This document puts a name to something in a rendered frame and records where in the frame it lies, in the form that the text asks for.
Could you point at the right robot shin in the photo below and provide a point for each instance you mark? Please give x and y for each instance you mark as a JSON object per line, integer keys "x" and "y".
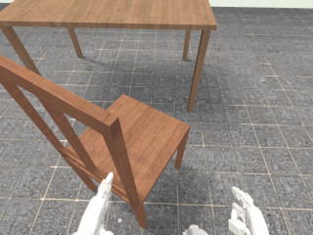
{"x": 193, "y": 226}

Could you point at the right robot hand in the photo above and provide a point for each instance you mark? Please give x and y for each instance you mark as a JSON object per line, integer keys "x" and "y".
{"x": 251, "y": 220}

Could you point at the left robot hand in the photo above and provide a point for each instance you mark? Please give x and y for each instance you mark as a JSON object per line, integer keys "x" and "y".
{"x": 95, "y": 212}

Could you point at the chair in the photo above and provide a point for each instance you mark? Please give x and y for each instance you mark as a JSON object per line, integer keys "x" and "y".
{"x": 130, "y": 139}

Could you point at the table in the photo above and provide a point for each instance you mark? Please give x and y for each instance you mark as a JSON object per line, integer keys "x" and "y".
{"x": 128, "y": 14}

